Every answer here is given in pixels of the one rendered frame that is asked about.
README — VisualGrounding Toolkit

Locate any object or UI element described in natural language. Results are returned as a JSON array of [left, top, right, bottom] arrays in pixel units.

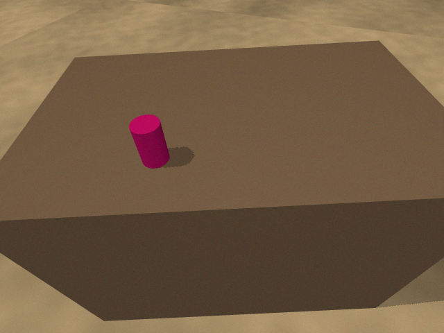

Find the can
[[129, 114, 170, 169]]

